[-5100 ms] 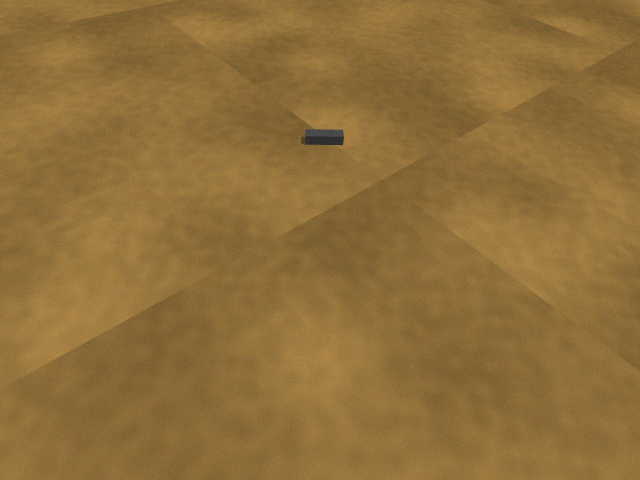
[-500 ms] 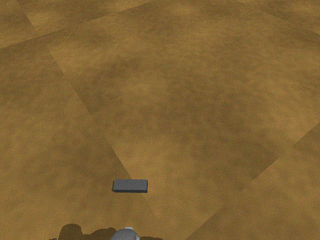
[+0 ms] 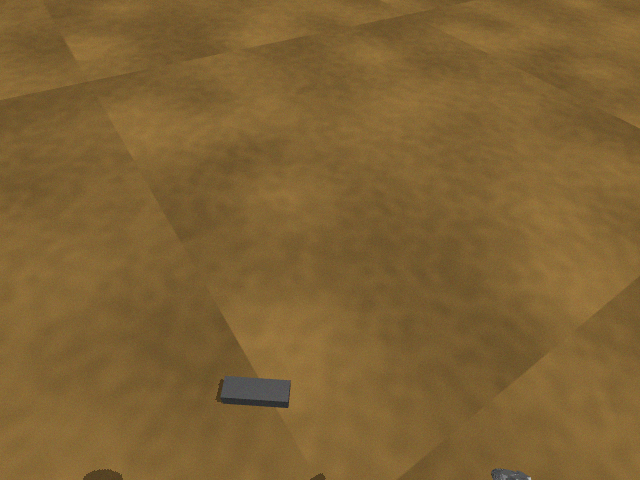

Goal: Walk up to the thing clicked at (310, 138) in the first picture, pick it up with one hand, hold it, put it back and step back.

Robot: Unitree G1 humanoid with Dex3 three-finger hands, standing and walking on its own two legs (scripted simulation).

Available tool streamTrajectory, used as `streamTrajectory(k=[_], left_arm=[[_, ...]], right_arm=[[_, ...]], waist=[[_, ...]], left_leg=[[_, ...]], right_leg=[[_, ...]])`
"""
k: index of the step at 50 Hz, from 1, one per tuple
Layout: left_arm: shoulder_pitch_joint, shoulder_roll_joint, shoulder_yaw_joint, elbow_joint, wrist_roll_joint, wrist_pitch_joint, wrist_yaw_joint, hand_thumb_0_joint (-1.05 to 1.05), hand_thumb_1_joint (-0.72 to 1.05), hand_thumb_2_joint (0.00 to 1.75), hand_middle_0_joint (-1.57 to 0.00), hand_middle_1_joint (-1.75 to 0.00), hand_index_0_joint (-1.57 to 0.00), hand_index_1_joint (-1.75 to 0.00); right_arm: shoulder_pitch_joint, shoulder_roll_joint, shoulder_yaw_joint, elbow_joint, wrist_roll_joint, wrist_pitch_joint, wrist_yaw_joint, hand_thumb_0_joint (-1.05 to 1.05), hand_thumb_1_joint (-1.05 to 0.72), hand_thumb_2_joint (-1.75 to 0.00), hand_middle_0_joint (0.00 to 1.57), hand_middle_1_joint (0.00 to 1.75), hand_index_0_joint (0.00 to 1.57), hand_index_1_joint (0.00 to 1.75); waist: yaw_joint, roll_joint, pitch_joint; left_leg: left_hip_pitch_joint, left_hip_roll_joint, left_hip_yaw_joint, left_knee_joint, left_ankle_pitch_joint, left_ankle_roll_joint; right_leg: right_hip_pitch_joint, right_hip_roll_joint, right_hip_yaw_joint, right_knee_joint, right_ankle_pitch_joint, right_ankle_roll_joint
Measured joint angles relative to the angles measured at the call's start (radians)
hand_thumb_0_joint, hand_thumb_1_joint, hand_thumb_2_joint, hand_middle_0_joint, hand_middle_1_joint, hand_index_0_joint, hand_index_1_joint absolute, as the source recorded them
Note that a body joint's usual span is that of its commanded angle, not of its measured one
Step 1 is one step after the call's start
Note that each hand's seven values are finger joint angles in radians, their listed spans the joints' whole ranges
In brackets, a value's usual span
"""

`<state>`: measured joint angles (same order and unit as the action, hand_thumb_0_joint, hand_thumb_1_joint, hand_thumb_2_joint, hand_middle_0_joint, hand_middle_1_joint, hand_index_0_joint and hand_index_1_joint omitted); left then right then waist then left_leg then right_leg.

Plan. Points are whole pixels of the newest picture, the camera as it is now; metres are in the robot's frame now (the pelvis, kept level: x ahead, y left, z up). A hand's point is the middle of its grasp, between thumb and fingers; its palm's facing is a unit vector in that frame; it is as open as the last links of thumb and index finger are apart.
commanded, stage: walk up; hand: left
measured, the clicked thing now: (256, 391) +0.51 +0.16 -0.74
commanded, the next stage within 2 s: stand in 0.98 s
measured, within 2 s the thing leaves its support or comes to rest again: neither
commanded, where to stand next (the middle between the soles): +0.11 +0.01 m, yaw -2 degrees
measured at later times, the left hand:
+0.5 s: hand out of the picture +0.12 +0.25 -0.14, palm faces -0.03 -0.94 -0.33, open 7.4 cm
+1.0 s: hand out of the picture +0.11 +0.26 -0.14, palm faces -0.03 -0.94 -0.35, open 7.4 cm
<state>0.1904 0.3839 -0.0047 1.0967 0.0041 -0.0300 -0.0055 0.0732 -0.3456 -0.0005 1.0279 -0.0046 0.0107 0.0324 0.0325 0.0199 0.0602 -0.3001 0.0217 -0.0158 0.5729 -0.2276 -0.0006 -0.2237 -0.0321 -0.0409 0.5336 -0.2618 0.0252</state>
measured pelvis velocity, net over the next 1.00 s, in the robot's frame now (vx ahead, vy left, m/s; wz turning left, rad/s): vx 0.03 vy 0.00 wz -0.01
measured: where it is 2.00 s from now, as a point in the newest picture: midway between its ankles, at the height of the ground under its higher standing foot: outside the picture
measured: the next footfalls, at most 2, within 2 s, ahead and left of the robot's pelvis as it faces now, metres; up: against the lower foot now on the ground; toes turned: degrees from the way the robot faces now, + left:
none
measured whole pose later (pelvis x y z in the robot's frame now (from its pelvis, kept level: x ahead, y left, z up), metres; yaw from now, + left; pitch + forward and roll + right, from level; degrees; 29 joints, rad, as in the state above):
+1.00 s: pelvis +0.03 +0.00 +0.02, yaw -1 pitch -2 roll +0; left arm 0.08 0.35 0.00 1.16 0.01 -0.01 0.00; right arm 0.07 -0.34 -0.02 1.16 -0.01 0.00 0.02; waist 0.00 0.01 0.05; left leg -0.15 0.00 0.01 0.35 -0.16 0.00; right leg -0.10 -0.05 -0.02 0.34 -0.20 0.04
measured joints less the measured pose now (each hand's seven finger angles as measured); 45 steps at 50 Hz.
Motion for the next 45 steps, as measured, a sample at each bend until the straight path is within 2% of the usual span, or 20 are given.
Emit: streamTrajectory(k=[8,30,45], left_arm=[[-0.03,-0.012,-0.003,0.033,0.0,-0.005,-0.001,0.0,0.9,0.9,-0.21,-0.3,-0.2,-0.3],[-0.139,-0.032,0.002,0.041,0.002,0.007,-0.001,0.0,0.9,0.9,-0.21,-0.3,-0.21,-0.3],[-0.112,-0.029,0.008,0.062,0.004,0.016,0.001,0.0,0.9,0.9,-0.21,-0.3,-0.2,-0.3]], right_arm=[[-0.018,-0.008,-0.006,0.053,0.005,-0.005,0.001,0.0,-0.9,-0.89,0.21,0.3,0.21,0.3],[0.002,-0.004,-0.017,0.13,-0.002,-0.006,-0.009,0.01,-0.9,-0.89,0.21,0.3,0.2,0.3],[0.006,0.001,-0.019,0.133,-0.002,-0.007,-0.013,0.01,-0.9,-0.89,0.21,0.3,0.2,0.3]], waist=[[-0.002,0.011,0.004],[-0.047,-0.025,-0.008],[-0.036,-0.016,-0.003]], left_leg=[[0.05,-0.008,0.004,-0.096,0.041,-0.003],[0.129,-0.011,0.024,-0.211,0.076,-0.001],[0.142,-0.017,0.027,-0.222,0.071,0.002]], right_leg=[[0.04,-0.008,0.001,-0.075,0.03,0.002],[0.111,-0.01,0.017,-0.191,0.072,0.009],[0.12,-0.017,0.019,-0.193,0.063,0.012]])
